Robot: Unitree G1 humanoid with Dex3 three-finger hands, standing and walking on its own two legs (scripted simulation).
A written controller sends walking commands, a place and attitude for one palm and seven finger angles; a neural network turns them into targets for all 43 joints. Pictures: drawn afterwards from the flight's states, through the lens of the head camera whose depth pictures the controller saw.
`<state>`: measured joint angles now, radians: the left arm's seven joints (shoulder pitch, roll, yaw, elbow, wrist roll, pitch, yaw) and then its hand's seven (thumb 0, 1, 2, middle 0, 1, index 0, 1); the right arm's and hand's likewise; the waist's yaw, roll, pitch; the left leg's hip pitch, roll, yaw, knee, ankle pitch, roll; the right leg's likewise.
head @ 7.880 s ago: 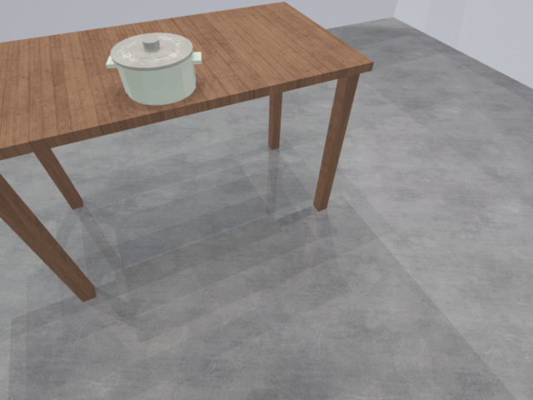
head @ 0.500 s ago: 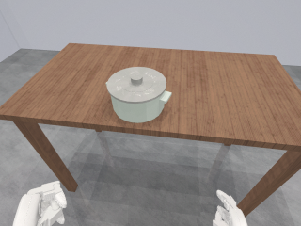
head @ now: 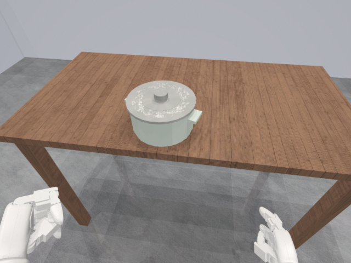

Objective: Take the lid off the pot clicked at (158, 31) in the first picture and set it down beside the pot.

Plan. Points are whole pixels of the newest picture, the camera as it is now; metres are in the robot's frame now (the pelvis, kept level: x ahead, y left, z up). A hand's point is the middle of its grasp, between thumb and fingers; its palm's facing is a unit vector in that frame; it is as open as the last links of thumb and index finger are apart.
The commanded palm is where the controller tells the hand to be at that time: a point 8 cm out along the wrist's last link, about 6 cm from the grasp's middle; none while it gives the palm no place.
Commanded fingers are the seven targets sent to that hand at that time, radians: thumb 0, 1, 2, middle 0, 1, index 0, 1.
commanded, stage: raise the hand higher, near the body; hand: left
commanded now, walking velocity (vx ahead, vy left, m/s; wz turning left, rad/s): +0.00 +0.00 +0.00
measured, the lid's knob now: (160, 94) +0.53 +0.12 +0.12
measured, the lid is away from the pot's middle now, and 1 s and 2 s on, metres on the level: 0.00 0.00 0.00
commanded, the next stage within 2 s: reach forward and open the fingers in 0.28 s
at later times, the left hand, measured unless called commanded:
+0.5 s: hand (60, 189) +0.19 +0.24 +0.14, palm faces +0.30 -0.47 -0.83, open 3.0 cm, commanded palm +0.14 +0.26 +0.18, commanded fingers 0.00 0.68 1.05 -1.24 -1.25 -1.24 -1.25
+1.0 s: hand (53, 177) +0.21 +0.26 +0.15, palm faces -0.14 +0.00 -0.99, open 5.3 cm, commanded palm +0.19 +0.25 +0.21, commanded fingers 0.00 -0.09 1.46 -0.95 -0.36 -0.95 -0.36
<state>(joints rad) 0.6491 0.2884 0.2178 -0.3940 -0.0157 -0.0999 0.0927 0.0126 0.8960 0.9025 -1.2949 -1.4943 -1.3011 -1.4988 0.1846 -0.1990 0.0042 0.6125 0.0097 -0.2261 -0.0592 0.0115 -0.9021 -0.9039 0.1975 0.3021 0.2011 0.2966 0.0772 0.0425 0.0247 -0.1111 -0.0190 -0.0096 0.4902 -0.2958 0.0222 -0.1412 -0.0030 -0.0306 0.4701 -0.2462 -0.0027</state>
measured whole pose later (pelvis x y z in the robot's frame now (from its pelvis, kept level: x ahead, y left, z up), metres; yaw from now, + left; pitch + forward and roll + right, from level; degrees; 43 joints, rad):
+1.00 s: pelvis -0.02 +0.00 +0.00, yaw +2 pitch -2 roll +0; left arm 0.17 0.71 0.12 -0.35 0.70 0.04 -0.34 0.00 0.18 1.35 -1.07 -0.70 -1.08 -0.70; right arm 0.12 -0.28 0.03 0.55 0.04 0.03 -0.01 0.01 -0.90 -0.90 0.20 0.30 0.20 0.30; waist 0.08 0.14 0.01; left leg -0.19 -0.04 -0.03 0.46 -0.23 0.02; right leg -0.22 -0.02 -0.06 0.46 -0.20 0.00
